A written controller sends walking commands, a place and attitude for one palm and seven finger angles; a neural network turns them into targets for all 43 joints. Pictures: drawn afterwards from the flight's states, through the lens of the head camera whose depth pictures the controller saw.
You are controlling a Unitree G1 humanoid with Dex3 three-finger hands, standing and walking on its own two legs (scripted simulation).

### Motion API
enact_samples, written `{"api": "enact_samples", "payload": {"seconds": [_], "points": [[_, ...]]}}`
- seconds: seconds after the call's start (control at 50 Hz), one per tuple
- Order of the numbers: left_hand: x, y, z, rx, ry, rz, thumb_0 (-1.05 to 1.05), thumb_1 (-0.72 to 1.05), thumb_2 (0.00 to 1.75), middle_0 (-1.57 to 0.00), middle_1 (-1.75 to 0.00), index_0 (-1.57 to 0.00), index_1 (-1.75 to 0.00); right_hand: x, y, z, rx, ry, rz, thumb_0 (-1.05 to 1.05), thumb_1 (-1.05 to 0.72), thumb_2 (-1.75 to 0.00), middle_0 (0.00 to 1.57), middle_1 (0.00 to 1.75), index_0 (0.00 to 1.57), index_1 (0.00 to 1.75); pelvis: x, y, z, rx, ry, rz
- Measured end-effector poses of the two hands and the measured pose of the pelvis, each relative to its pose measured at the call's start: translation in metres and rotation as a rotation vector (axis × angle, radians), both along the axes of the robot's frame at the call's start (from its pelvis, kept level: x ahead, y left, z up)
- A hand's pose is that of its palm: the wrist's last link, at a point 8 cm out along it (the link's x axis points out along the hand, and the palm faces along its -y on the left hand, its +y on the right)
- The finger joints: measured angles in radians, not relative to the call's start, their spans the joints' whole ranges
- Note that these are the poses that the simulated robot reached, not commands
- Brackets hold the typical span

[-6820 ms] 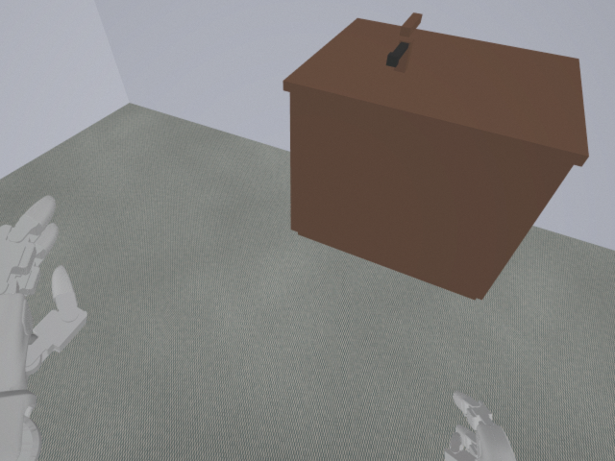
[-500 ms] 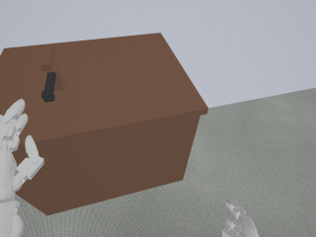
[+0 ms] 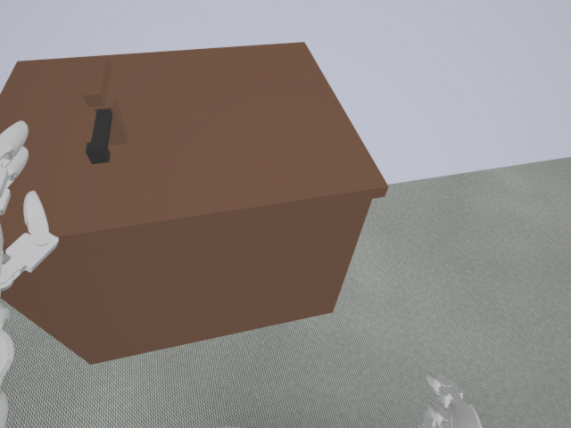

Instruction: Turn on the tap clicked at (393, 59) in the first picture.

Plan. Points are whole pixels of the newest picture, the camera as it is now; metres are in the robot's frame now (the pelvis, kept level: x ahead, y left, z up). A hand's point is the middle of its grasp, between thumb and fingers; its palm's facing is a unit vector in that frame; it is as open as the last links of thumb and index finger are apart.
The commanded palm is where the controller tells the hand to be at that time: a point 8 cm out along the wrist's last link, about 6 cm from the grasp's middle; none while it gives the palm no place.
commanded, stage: look again from close up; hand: left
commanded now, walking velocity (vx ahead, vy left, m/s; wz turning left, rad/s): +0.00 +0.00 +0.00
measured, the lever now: (98, 152) +0.49 +0.39 +0.07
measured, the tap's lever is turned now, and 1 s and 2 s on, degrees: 0 0 0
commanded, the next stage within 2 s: shuffle to correct the standing spot in 0.18 s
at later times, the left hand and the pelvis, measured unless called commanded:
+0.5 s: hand (70, 220) +0.28 +0.29 +0.16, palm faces +0.40 -0.86 -0.31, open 7.4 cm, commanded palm +0.22 +0.32 +0.18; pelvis +0.06 +0.04 +0.00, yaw +0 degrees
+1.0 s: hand (57, 206) +0.30 +0.31 +0.16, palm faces +0.41 -0.84 -0.37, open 7.4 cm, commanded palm +0.24 +0.34 +0.18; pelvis +0.08 +0.06 -0.02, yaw -1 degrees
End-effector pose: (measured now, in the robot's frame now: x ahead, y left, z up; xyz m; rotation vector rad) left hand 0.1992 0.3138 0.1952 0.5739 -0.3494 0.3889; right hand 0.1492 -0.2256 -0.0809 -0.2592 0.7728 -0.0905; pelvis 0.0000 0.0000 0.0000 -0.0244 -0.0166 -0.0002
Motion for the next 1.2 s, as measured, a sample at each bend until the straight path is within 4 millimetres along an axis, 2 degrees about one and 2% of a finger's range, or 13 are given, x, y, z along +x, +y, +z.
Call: {"api": "enact_samples", "payload": {"seconds": [0.04,0.16,0.24,0.34,0.48,0.6,0.8,0.94,1.0,1.08,1.14,1.2], "points": [[0.006,0.010,0.002,-0.046,-0.030,0.016,0.02,0.89,0.90,-0.22,-0.30,-0.21,-0.30,0.004,0.002,0.005,0.015,-0.029,0.000,0.02,-0.91,-0.89,0.20,0.30,0.20,0.30,0.001,0.004,0.001,0.004,-0.007,-0.010],[0.006,-0.010,-0.019,-0.119,0.050,-0.095,0.02,0.90,0.90,-0.21,-0.30,-0.20,-0.30,0.017,0.015,0.020,0.022,-0.104,-0.021,0.02,-0.91,-0.89,0.20,0.30,0.20,0.30,0.017,0.022,0.004,0.018,0.003,-0.021],[0.009,-0.002,-0.029,-0.121,0.086,-0.087,0.02,0.89,0.90,-0.22,-0.30,-0.21,-0.30,0.030,0.027,0.022,0.015,-0.093,0.006,0.02,-0.91,-0.90,0.20,0.30,0.20,0.30,0.027,0.025,0.004,0.021,0.007,-0.005],[0.018,0.016,-0.025,-0.151,0.025,-0.013,0.02,0.89,0.90,-0.22,-0.30,-0.21,-0.30,0.054,0.043,0.023,0.016,-0.085,0.067,0.02,-0.91,-0.90,0.20,0.30,0.20,0.30,0.039,0.028,0.005,0.009,0.008,0.004],[0.038,0.013,-0.024,-0.185,0.000,-0.043,0.02,0.90,0.90,-0.21,-0.30,-0.20,-0.30,0.089,0.055,0.030,0.020,-0.136,0.083,0.02,-0.91,-0.89,0.20,0.30,0.20,0.30,0.056,0.037,0.002,0.000,0.012,0.001],[0.051,0.019,-0.025,-0.152,0.028,-0.057,0.02,0.89,0.90,-0.21,-0.30,-0.21,-0.30,0.105,0.055,0.029,0.019,-0.153,0.050,0.02,-0.91,-0.89,0.20,0.30,0.20,0.30,0.070,0.042,-0.003,0.000,0.013,0.002],[0.061,0.026,-0.019,-0.106,-0.005,-0.048,0.02,0.89,0.90,-0.21,-0.30,-0.21,-0.30,0.101,0.050,0.006,0.024,-0.075,0.009,0.02,-0.91,-0.89,0.20,0.30,0.20,0.30,0.083,0.050,-0.012,-0.003,0.010,0.008],[0.059,0.036,-0.024,-0.096,-0.023,-0.060,0.02,0.89,0.90,-0.22,-0.30,-0.21,-0.30,0.090,0.053,-0.005,0.019,-0.038,-0.026,0.02,-0.91,-0.89,0.20,0.30,0.20,0.30,0.082,0.060,-0.020,0.001,-0.003,0.010],[0.059,0.040,-0.025,-0.103,-0.007,-0.052,0.02,0.89,0.90,-0.22,-0.30,-0.21,-0.30,0.085,0.058,-0.005,0.030,-0.041,-0.041,0.02,-0.91,-0.89,0.20,0.30,0.20,0.30,0.080,0.064,-0.018,0.007,-0.014,-0.009],[0.062,0.036,-0.016,-0.091,0.001,-0.056,0.02,0.89,0.90,-0.21,-0.30,-0.21,-0.30,0.076,0.067,-0.003,0.060,-0.048,-0.035,0.02,-0.91,-0.89,0.20,0.30,0.20,0.30,0.079,0.065,-0.011,0.003,-0.022,-0.012],[0.060,0.032,-0.011,-0.057,-0.013,-0.069,0.02,0.89,0.90,-0.21,-0.30,-0.21,-0.30,0.074,0.069,-0.008,0.069,-0.049,-0.018,0.02,-0.91,-0.89,0.20,0.30,0.20,0.30,0.080,0.065,-0.015,-0.006,-0.019,0.012],[0.055,0.037,-0.013,-0.068,-0.015,-0.069,0.02,0.89,0.90,-0.22,-0.30,-0.21,-0.30,0.074,0.068,-0.013,0.055,-0.011,-0.016,0.02,-0.91,-0.89,0.20,0.30,0.20,0.30,0.080,0.069,-0.014,-0.013,-0.016,0.018]]}}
